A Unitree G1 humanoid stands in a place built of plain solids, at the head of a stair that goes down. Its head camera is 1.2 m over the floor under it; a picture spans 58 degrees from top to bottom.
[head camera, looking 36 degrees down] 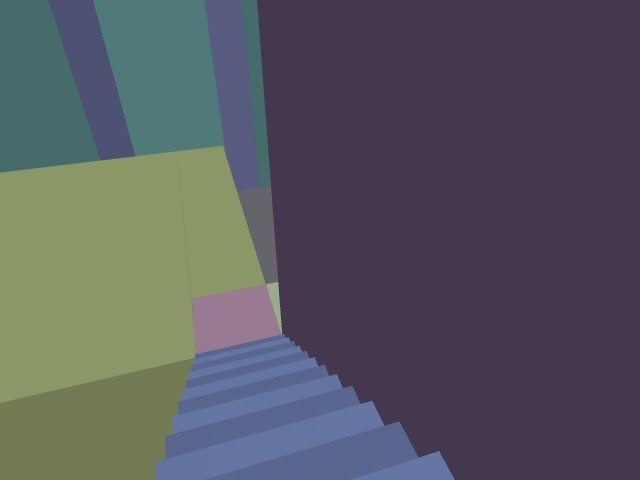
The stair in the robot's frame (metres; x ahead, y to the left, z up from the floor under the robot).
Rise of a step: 0.18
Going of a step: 0.21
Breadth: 0.94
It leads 17 degrees to the left of straight ahead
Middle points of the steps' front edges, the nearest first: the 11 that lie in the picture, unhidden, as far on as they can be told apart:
0.73 0.08 -0.18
0.93 0.14 -0.36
1.13 0.20 -0.54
1.33 0.27 -0.72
1.53 0.33 -0.90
1.73 0.39 -1.08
1.93 0.45 -1.26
2.13 0.51 -1.44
2.33 0.57 -1.62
2.53 0.64 -1.80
2.73 0.70 -1.98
